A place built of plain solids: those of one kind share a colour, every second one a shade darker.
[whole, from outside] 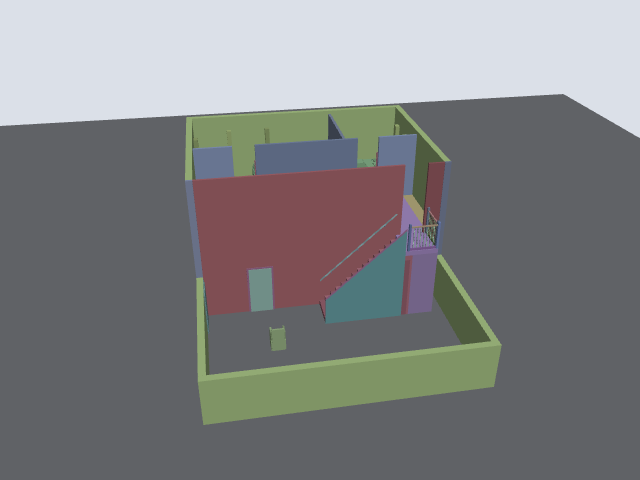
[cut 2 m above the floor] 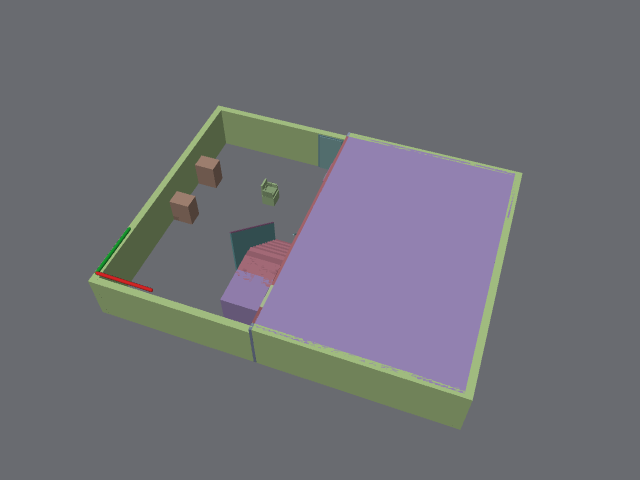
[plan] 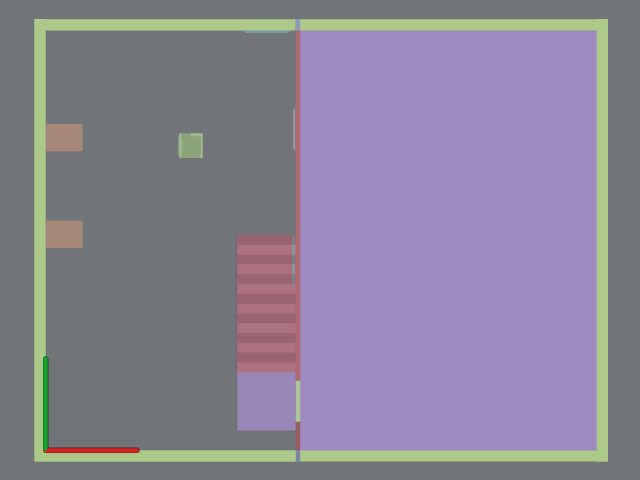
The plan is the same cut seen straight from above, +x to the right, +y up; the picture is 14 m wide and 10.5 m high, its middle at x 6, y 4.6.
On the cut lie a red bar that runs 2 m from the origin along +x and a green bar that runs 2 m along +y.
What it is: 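A house over a walled back yard; in the yard at the foot of the outdoor stair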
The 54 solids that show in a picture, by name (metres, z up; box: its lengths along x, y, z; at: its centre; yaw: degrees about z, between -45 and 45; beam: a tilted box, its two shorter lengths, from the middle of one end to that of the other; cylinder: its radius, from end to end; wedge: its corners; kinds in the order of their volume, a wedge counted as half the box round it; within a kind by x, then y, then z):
{
 "undercroft_block_1": {"box": [6.62, 9.43, 2.77], "at": [8.87, 4.59, 1.33]},
 "wall_1": {"box": [0.25, 9.68, 1.85], "at": [-0.12, 4.59, 0.88]},
 "wall_2": {"box": [5.47, 0.25, 1.85], "at": [2.73, -0.12, 0.88]},
 "wall_3": {"box": [5.47, 0.25, 1.85], "at": [2.73, 9.31, 0.88]},
 "wall_4": {"box": [6.83, 0.25, 5.84], "at": [8.88, -0.12, 2.87]},
 "wall_5": {"box": [6.83, 0.25, 5.84], "at": [8.88, 9.31, 2.87]},
 "wall_6": {"box": [0.25, 9.68, 5.84], "at": [12.18, 4.59, 2.87]},
 "step_1": {"box": [1.27, 0.52, 2.75], "at": [4.83, 1.67, 1.33]},
 "step_2": {"box": [1.27, 0.64, 2.56], "at": [4.83, 1.82, 1.23]},
 "step_3": {"box": [1.27, 0.64, 2.37], "at": [4.83, 2.03, 1.13]},
 "step_4": {"box": [1.27, 0.64, 2.17], "at": [4.83, 2.25, 1.04]},
 "step_5": {"box": [1.27, 0.64, 1.98], "at": [4.83, 2.46, 0.94]},
 "step_6": {"box": [1.27, 0.64, 1.79], "at": [4.83, 2.67, 0.84]},
 "step_7": {"box": [1.27, 0.64, 1.59], "at": [4.83, 2.89, 0.75]},
 "step_8": {"box": [1.27, 0.64, 1.4], "at": [4.83, 3.1, 0.65]},
 "step_9": {"box": [1.27, 0.64, 1.21], "at": [4.83, 3.32, 0.55]},
 "step_10": {"box": [1.27, 0.64, 1.01], "at": [4.83, 3.53, 0.46]},
 "step_11": {"box": [1.27, 0.64, 0.82], "at": [4.83, 3.75, 0.36]},
 "step_12": {"box": [1.27, 0.64, 0.63], "at": [4.83, 3.96, 0.26]},
 "step_13": {"box": [1.27, 0.64, 0.44], "at": [4.83, 4.17, 0.17]},
 "step_14": {"box": [1.27, 0.64, 0.24], "at": [4.83, 4.39, 0.07]},
 "stair_wall_1": {"box": [0.1, 0.62, 5.84], "at": [5.52, 0.31, 2.87]},
 "stair_wall_2": {"box": [0.1, 7.66, 5.84], "at": [5.52, 5.35, 2.87]},
 "head_base_1": {"box": [1.27, 1.28, 2.85], "at": [4.83, 1.07, 1.37]},
 "upper_partition_1": {"box": [0.12, 1.62, 2.8], "at": [8.85, 0.81, 4.24]},
 "upper_partition_2": {"box": [0.12, 4.22, 2.8], "at": [8.85, 4.63, 4.24]},
 "upper_partition_3": {"box": [0.12, 1.54, 2.8], "at": [8.85, 8.41, 4.24]},
 "upper_floor_head_1": {"box": [4.6, 1.28, 0.18], "at": [6.49, 1.07, 2.81]},
 "upper_split_wall_1": {"box": [3.14, 0.12, 2.8], "at": [10.48, 3.08, 4.24]},
 "bin_1": {"box": [0.8, 0.6, 1.06], "at": [0.41, 4.72, 0.48]},
 "bin_2": {"box": [0.8, 0.6, 1.09], "at": [0.41, 6.84, 0.5]},
 "bedstead_bedroom_bed_1": {"box": [1.05, 1.02, 0.65], "at": [11.13, 1.68, 3.17]},
 "curtains_1": {"box": [0.32, 0.18, 2.26], "at": [11.07, 9.09, 4.09]},
 "curtains_2": {"box": [0.28, 0.18, 2.2], "at": [11.37, 0.09, 4.06]},
 "curtains_3": {"box": [0.19, 0.19, 2.22], "at": [11.96, 5.94, 4.07]},
 "curtains_4": {"box": [0.19, 0.19, 2.22], "at": [11.96, 7.64, 4.07]},
 "upper_floor_1": {"box": [3.24, 0.57, 0.18], "at": [7.19, 0.16, 2.81]},
 "bench_1": {"box": [0.07, 0.45, 0.99], "at": [2.94, 6.67, 0.45]},
 "bench_2": {"box": [0.51, 0.54, 0.49], "at": [3.18, 6.66, 0.19]},
 "bench_3": {"box": [0.45, 0.5, 0.62], "at": [3.18, 6.67, 0.26]},
 "back_wall_end_1": {"box": [0.1, 0.25, 5.84], "at": [5.52, -0.12, 2.87]},
 "back_wall_end_2": {"box": [0.1, 0.25, 5.84], "at": [5.52, 9.31, 2.87]},
 "guard_panel_1": {"wedge": [[4.14, 1.71, -0.05], [4.14, 1.71, 3.8], [4.14, 4.71, -0.05], [4.14, 4.71, 1.09], [4.19, 1.71, -0.05], [4.19, 1.71, 3.8], [4.19, 4.71, -0.05], [4.19, 4.71, 1.09]]},
 "back_wall_sill_1": {"box": [0.1, 0.9, 2.77], "at": [5.52, 1.07, 1.33]},
 "guard_cap_1": {"wedge": [[4.14, 1.71, 3.8], [4.14, 1.71, 3.85], [4.14, 4.71, 1.09], [4.14, 4.71, 1.14], [4.19, 1.71, 3.8], [4.19, 1.71, 3.85], [4.19, 4.71, 1.09], [4.19, 4.71, 1.14]]},
 "undercroft_leaf_1": {"box": [0.05, 0.88, 2.0], "at": [5.44, 7.03, 0.95]},
 "yard_gate_leaf_1": {"box": [0.92, 0.05, 1.75], "at": [4.83, 9.16, 0.82]},
 "undercroft_frame_1": {"box": [0.03, 1.02, 2.06], "at": [5.45, 7.03, 0.98]},
 "yard_gate_frame_1": {"box": [1.06, 0.03, 1.81], "at": [4.83, 9.17, 0.85]},
 "headland_side_guard_newel_1": {"box": [0.09, 0.09, 1.15], "at": [4.24, 0.48, 3.42]},
 "headland_side_guard_newel_2": {"box": [0.09, 0.09, 1.15], "at": [4.24, 1.58, 3.42]},
 "headland_ahead_guard_newel_1": {"box": [0.09, 0.09, 1.15], "at": [5.42, 0.48, 3.42]},
 "headland_side_guard_board_1": {"box": [0.04, 1.1, 0.15], "at": [4.24, 1.03, 2.92]},
 "headland_side_guard_rail_1": {"box": [0.06, 1.1, 0.044], "at": [4.24, 1.03, 3.87]}
}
